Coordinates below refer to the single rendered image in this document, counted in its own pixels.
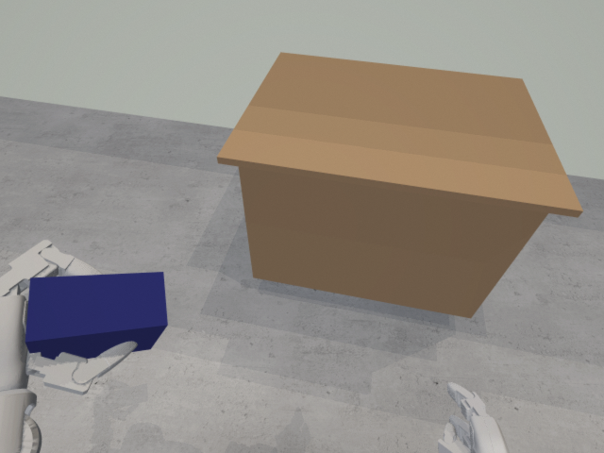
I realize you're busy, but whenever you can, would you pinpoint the robot left hand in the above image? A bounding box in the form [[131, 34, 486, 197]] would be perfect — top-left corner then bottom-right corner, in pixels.
[[0, 240, 138, 395]]

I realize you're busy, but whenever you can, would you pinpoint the table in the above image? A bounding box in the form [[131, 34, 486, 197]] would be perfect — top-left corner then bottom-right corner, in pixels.
[[217, 52, 583, 318]]

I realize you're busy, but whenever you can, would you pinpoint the left robot forearm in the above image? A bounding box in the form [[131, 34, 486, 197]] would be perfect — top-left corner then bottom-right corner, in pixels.
[[0, 389, 42, 453]]

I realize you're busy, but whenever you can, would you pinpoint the robot right hand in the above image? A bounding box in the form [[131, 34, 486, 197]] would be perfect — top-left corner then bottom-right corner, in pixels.
[[438, 382, 510, 453]]

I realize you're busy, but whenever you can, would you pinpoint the sponge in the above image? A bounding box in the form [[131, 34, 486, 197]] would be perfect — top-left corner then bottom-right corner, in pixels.
[[25, 272, 168, 360]]

